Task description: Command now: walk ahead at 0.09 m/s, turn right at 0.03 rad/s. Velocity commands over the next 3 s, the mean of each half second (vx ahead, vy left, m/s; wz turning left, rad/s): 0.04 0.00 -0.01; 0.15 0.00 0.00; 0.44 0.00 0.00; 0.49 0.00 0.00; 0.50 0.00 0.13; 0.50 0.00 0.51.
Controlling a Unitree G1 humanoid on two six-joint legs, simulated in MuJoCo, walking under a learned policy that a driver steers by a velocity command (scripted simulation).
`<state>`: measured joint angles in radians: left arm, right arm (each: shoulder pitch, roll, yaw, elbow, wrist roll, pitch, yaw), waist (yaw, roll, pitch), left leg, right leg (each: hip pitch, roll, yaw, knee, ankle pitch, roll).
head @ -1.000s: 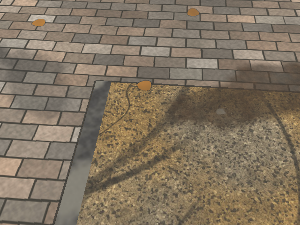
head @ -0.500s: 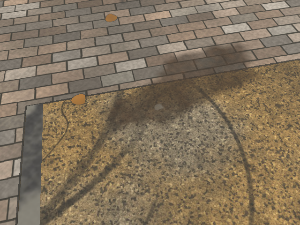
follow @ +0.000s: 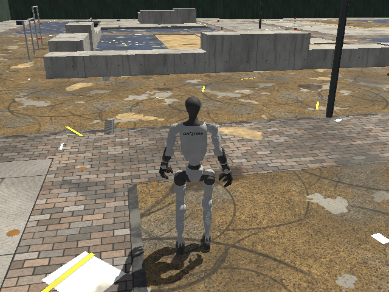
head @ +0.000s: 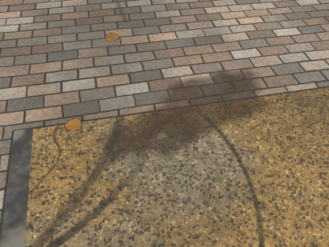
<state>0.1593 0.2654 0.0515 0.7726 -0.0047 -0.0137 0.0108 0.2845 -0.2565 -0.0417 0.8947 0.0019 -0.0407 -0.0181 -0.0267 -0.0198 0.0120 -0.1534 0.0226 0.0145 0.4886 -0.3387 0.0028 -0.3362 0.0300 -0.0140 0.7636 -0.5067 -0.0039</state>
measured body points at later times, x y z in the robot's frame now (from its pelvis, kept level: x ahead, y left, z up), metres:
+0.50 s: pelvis +0.03 -0.04 +0.00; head +0.04 -0.04 +0.45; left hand +0.16 +0.22 -0.13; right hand +0.10 -0.31 -0.14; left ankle -0.05 +0.12 -0.74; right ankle +0.04 -0.12 -0.74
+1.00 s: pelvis +0.05 -0.01 +0.00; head +0.05 +0.01 +0.45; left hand +0.16 +0.25 -0.14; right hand -0.01 -0.26 -0.14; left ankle -0.04 +0.10 -0.74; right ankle +0.04 -0.13 -0.69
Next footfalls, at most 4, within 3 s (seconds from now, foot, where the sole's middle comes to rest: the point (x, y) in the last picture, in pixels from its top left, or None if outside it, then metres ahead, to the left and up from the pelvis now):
1.28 right None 0.33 -0.16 -0.77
1.80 left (141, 216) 0.64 0.09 -0.77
2.38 right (191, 156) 0.95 -0.15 -0.77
2.92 left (132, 120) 1.19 0.15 -0.77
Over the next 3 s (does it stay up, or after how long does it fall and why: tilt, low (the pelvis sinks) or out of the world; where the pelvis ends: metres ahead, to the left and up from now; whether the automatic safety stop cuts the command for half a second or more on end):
stays up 1.09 0.04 -0.02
